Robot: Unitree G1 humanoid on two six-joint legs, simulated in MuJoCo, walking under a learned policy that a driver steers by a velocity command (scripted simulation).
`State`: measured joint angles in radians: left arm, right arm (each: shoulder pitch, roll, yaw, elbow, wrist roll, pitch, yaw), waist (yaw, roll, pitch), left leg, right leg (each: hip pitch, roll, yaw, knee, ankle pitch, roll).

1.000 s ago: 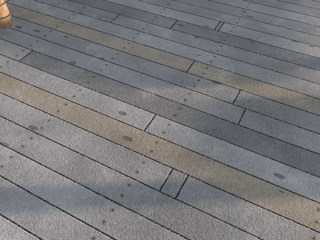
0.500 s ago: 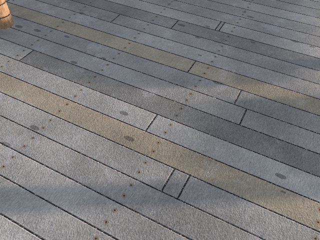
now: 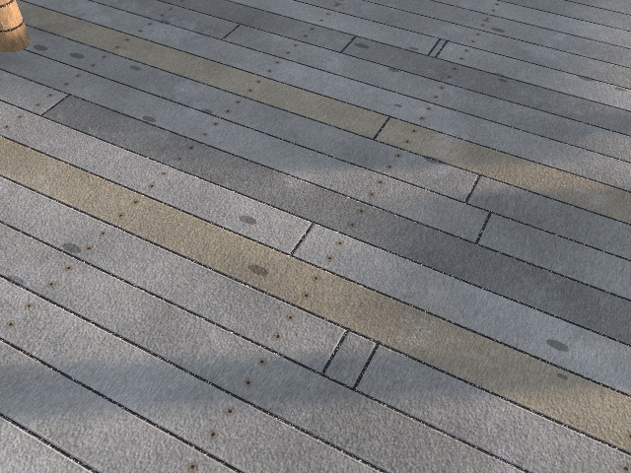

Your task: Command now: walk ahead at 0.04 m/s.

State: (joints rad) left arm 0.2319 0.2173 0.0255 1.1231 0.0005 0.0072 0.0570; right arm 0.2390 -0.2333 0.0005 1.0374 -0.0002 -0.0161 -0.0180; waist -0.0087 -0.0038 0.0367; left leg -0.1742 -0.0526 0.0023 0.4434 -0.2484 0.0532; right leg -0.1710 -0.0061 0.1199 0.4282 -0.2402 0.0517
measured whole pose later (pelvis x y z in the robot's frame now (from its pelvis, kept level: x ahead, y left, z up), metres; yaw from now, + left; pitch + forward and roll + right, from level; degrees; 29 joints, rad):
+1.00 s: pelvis +0.30 -0.04 -0.01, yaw -1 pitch +1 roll +1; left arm 0.22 0.24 0.03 1.00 0.00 -0.01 0.05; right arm 0.12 -0.22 -0.02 0.95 -0.02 -0.05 0.01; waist 0.00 -0.02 0.05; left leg -0.35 -0.05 0.05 0.43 -0.09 0.06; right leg -0.38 -0.06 0.04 0.84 -0.46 0.05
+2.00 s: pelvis +0.70 +0.05 -0.01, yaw +27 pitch +2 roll -1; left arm 0.06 0.26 0.06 0.77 0.00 -0.13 -0.01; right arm 0.36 -0.28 -0.08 0.85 0.04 -0.04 -0.02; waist -0.05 0.03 0.04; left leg -0.30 -0.04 -0.13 1.13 -0.46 0.04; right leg -0.41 0.03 -0.03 0.51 -0.15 -0.03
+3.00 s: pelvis +1.16 +0.35 -0.03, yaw +21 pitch +2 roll +0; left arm 0.08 0.28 0.07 0.72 -0.02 -0.05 -0.05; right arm 0.31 -0.27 -0.07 0.87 0.00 -0.06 -0.02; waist -0.02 -0.01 0.06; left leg -0.10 0.06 0.12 0.95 -0.47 -0.03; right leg -0.52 0.05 -0.07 0.65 -0.15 -0.10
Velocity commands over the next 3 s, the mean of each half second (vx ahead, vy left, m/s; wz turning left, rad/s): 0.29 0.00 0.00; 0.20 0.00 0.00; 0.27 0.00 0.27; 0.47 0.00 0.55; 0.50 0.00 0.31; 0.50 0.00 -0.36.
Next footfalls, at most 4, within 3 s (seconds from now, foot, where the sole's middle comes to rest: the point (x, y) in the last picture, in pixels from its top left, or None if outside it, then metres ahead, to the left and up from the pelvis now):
0.34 right None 0.12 -0.17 -0.78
0.78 left None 0.42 0.04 -0.78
1.08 right None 0.38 -0.19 -0.78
1.46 left None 0.49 0.11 -0.78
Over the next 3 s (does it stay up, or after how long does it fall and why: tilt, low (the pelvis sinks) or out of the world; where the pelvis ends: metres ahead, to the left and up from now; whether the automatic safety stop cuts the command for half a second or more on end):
stays up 1.16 0.35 -0.03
